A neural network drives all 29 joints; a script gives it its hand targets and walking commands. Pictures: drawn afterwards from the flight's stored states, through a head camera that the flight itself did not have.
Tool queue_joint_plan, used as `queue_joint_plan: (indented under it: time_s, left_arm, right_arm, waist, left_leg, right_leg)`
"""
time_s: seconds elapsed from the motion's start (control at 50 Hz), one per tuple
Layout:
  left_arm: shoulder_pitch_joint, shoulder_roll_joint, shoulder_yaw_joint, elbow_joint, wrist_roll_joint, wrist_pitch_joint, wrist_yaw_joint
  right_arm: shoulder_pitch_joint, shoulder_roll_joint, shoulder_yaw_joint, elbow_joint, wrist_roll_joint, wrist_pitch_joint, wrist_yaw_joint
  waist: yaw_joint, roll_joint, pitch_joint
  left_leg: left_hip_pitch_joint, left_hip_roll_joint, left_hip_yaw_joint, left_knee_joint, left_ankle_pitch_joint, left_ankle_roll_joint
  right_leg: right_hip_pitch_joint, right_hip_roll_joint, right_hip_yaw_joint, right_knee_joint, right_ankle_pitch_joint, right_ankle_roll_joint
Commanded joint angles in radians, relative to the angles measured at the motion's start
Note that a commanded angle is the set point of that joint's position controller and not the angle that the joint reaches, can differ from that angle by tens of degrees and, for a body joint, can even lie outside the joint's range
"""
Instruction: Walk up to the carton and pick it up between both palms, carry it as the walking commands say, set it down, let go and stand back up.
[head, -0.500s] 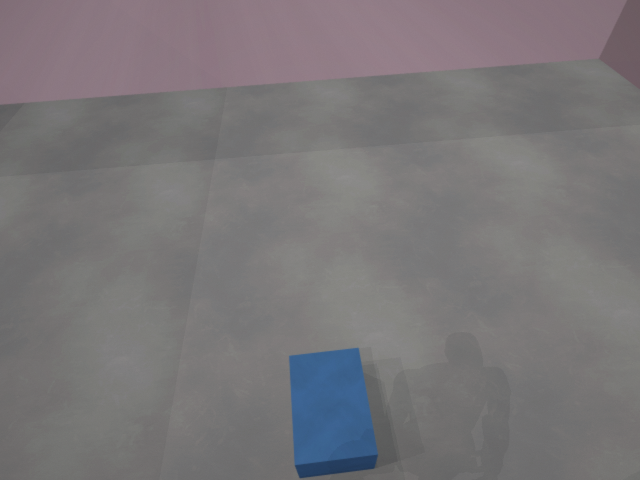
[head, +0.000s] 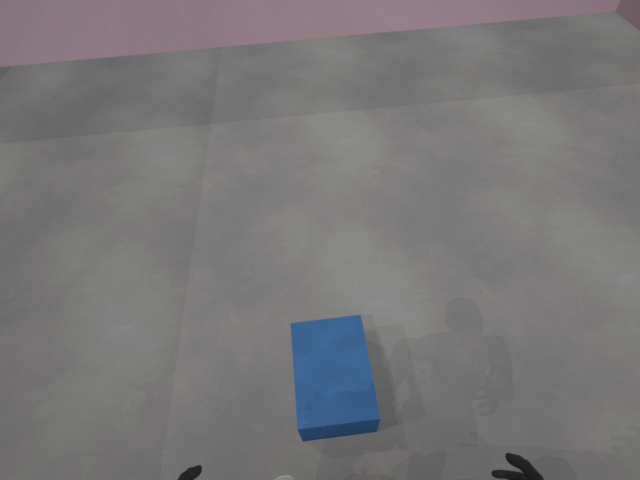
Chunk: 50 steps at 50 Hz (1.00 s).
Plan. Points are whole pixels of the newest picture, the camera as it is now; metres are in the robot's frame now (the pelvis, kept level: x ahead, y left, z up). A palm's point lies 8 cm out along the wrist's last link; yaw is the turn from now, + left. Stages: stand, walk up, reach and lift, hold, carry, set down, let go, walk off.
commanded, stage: reach and lift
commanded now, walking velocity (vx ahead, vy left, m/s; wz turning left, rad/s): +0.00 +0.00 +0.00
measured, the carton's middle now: (332, 376) +0.46 +0.03 -0.68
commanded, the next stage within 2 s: none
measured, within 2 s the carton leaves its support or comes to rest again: neither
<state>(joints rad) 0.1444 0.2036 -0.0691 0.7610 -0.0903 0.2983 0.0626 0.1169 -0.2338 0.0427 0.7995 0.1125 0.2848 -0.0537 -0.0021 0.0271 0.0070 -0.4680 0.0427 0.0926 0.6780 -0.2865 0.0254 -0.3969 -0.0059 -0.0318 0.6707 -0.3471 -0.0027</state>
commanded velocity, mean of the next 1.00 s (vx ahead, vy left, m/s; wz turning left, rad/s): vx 0.00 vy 0.00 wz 0.00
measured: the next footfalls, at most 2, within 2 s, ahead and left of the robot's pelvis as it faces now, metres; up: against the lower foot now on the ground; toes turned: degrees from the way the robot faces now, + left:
none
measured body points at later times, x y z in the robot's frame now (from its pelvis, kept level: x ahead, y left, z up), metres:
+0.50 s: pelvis -0.04 +0.00 -0.05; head +0.08 +0.01 +0.38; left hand +0.17 +0.21 -0.17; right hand +0.18 -0.22 -0.16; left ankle +0.04 +0.11 -0.72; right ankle +0.00 -0.12 -0.72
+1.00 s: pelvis -0.10 +0.01 -0.09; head +0.10 +0.01 +0.32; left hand +0.30 +0.22 -0.18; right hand +0.31 -0.19 -0.18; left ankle +0.04 +0.11 -0.72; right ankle +0.00 -0.12 -0.72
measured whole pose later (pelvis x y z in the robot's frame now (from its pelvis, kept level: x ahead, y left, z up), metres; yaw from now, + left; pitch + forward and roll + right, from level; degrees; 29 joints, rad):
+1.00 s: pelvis -0.10 +0.01 -0.09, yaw -1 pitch +20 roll -2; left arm -0.76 0.19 0.19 0.82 -0.07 0.45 0.09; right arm -0.79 -0.25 -0.17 0.88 0.04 0.41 0.00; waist 0.04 0.03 0.10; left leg -1.18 0.02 0.02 1.09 -0.27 0.02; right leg -1.11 0.00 -0.03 1.11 -0.35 0.00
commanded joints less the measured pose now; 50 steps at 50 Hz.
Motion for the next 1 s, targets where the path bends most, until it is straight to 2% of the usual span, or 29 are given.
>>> queue_joint_plan:
  time_s: [0.0, 0.02, 0.04, 0.1, 0.16, 0.22, 0.28, 0.32, 0.36, 0.44, 0.52, 0.6, 0.66, 0.72, 0.76, 0.84, 0.88, 0.98]
  left_arm:
    - [-0.129, 0.067, -0.014, -0.224, -0.035, 0.308, -0.017]
    - [-0.057, 0.054, -0.001, -0.215, -0.040, 0.368, -0.019]
    - [-0.003, 0.046, 0.013, -0.213, -0.035, 0.414, -0.024]
    - [0.048, 0.014, 0.034, -0.190, 0.027, 0.427, -0.037]
    - [0.011, -0.001, 0.077, -0.280, 0.100, 0.361, -0.046]
    - [-0.108, -0.016, 0.135, -0.399, 0.154, 0.244, -0.052]
    - [-0.155, 0.001, 0.199, -0.442, 0.161, 0.110, -0.066]
    - [-0.183, 0.004, 0.200, -0.460, 0.133, 0.056, -0.074]
    - [-0.209, 0.002, 0.182, -0.476, 0.101, 0.058, -0.073]
    - [-0.209, 0.008, 0.161, -0.479, 0.061, 0.144, -0.061]
    - [-0.376, 0.000, 0.164, -0.389, 0.042, 0.230, -0.064]
    - [-0.653, 0.018, 0.180, -0.327, 0.039, 0.257, -0.070]
    - [-0.837, 0.065, 0.213, -0.244, 0.029, 0.256, -0.057]
    - [-0.947, 0.091, 0.254, -0.194, 0.044, 0.241, -0.031]
    - [-1.013, 0.099, 0.265, -0.162, 0.050, 0.227, -0.011]
    - [-1.104, 0.094, 0.262, -0.096, 0.039, 0.193, 0.017]
    - [-1.131, 0.084, 0.261, -0.077, 0.026, 0.162, 0.025]
    - [-1.232, 0.081, 0.276, -0.040, 0.006, 0.054, 0.031]
  right_arm:
    - [-0.119, -0.080, 0.021, -0.230, 0.023, 0.291, 0.024]
    - [-0.019, -0.064, 0.020, -0.197, 0.013, 0.358, 0.029]
    - [0.049, -0.059, 0.017, -0.171, -0.001, 0.406, 0.038]
    - [0.090, 0.017, -0.019, -0.135, -0.066, 0.424, 0.068]
    - [0.016, 0.023, -0.075, -0.254, -0.108, 0.349, 0.085]
    - [-0.131, 0.001, -0.146, -0.381, -0.171, 0.230, 0.090]
    - [-0.172, -0.005, -0.190, -0.471, -0.209, 0.098, 0.084]
    - [-0.174, -0.007, -0.195, -0.498, -0.198, 0.052, 0.082]
    - [-0.177, -0.005, -0.187, -0.476, -0.177, 0.063, 0.084]
    - [-0.175, -0.014, -0.136, -0.460, -0.125, 0.143, 0.091]
    - [-0.379, -0.033, -0.132, -0.453, -0.094, 0.204, 0.092]
    - [-0.633, -0.062, -0.156, -0.362, -0.086, 0.225, 0.092]
    - [-0.789, -0.071, -0.162, -0.279, -0.074, 0.233, 0.088]
    - [-0.915, -0.093, -0.179, -0.210, -0.055, 0.225, 0.081]
    - [-0.989, -0.115, -0.196, -0.159, -0.047, 0.211, 0.078]
    - [-1.080, -0.150, -0.220, -0.074, -0.055, 0.162, 0.065]
    - [-1.116, -0.161, -0.232, -0.058, -0.068, 0.127, 0.056]
    - [-1.241, -0.163, -0.249, -0.042, -0.075, 0.027, 0.043]
  waist:
    - [0.010, -0.104, -0.188]
    - [0.015, -0.078, -0.195]
    - [0.006, -0.059, -0.211]
    - [-0.011, -0.002, -0.159]
    - [-0.004, 0.014, -0.149]
    - [0.003, 0.022, -0.251]
    - [-0.007, -0.003, -0.446]
    - [-0.022, -0.007, -0.551]
    - [-0.027, 0.004, -0.584]
    - [0.003, -0.017, -0.550]
    - [0.002, -0.048, -0.356]
    - [-0.003, -0.051, -0.216]
    - [0.006, -0.055, -0.229]
    - [0.043, -0.018, -0.328]
    - [0.053, 0.016, -0.407]
    - [0.030, 0.021, -0.509]
    - [0.017, -0.001, -0.542]
    - [0.010, -0.055, -0.625]
  left_leg:
    - [0.102, -0.043, -0.030, -0.020, 0.035, 0.021]
    - [0.126, -0.054, -0.054, -0.011, 0.148, 0.026]
    - [0.159, -0.063, -0.073, -0.002, 0.246, 0.026]
    - [0.156, -0.068, -0.116, -0.008, 0.352, -0.004]
    - [0.146, -0.063, -0.134, -0.016, 0.417, -0.022]
    - [0.101, -0.058, -0.137, 0.067, 0.480, -0.037]
    - [0.064, -0.056, -0.137, 0.190, 0.557, -0.035]
    - [0.042, -0.055, -0.144, 0.244, 0.570, -0.027]
    - [0.025, -0.056, -0.145, 0.251, 0.495, -0.030]
    - [-0.016, -0.069, -0.111, 0.218, 0.232, -0.021]
    - [-0.131, -0.061, -0.087, 0.183, -0.112, -0.019]
    - [-0.206, -0.052, -0.094, 0.200, -0.281, -0.026]
    - [-0.209, -0.057, -0.104, 0.221, -0.304, -0.023]
    - [-0.216, -0.058, -0.105, 0.221, -0.288, -0.027]
    - [-0.220, -0.052, -0.108, 0.213, -0.292, -0.033]
    - [-0.194, -0.045, -0.110, 0.234, -0.281, -0.052]
    - [-0.217, -0.046, -0.106, 0.249, -0.251, -0.058]
    - [-0.321, -0.054, -0.093, 0.283, -0.164, -0.057]
  right_leg:
    - [-0.214, -0.008, 0.009, -0.103, -0.028, -0.053]
    - [-0.201, 0.003, 0.030, -0.082, 0.078, -0.055]
    - [-0.182, 0.016, 0.046, -0.073, 0.149, -0.058]
    - [-0.190, 0.053, 0.049, -0.058, 0.241, -0.068]
    - [-0.214, 0.060, 0.035, -0.051, 0.309, -0.066]
    - [-0.262, 0.052, 0.039, 0.021, 0.385, -0.047]
    - [-0.290, 0.040, 0.056, 0.129, 0.477, -0.027]
    - [-0.319, 0.033, 0.058, 0.186, 0.487, -0.015]
    - [-0.353, 0.032, 0.050, 0.209, 0.414, -0.008]
    - [-0.402, 0.029, 0.036, 0.199, 0.153, -0.014]
    - [-0.462, 0.026, 0.031, 0.148, -0.188, -0.032]
    - [-0.510, 0.025, 0.024, 0.152, -0.317, -0.029]
    - [-0.546, 0.016, 0.028, 0.165, -0.345, -0.018]
    - [-0.509, 0.016, 0.023, 0.192, -0.301, -0.011]
    - [-0.486, 0.026, 0.012, 0.217, -0.264, -0.010]
    - [-0.542, 0.035, 0.001, 0.225, -0.245, -0.017]
    - [-0.564, 0.038, 0.002, 0.225, -0.229, -0.017]
    - [-0.622, 0.044, 0.011, 0.252, -0.184, -0.006]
